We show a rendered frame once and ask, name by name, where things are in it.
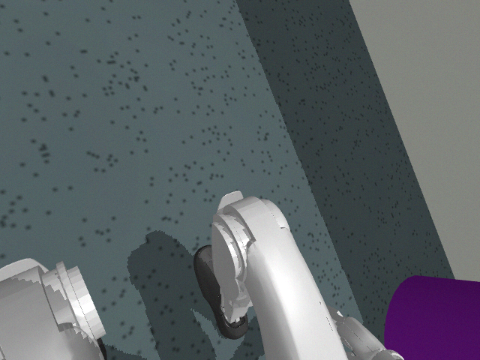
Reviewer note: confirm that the right robot hand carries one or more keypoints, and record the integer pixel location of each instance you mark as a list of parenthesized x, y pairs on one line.
[(355, 336)]

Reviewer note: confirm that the right robot foot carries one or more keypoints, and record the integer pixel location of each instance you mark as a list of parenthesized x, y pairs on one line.
[(203, 267)]

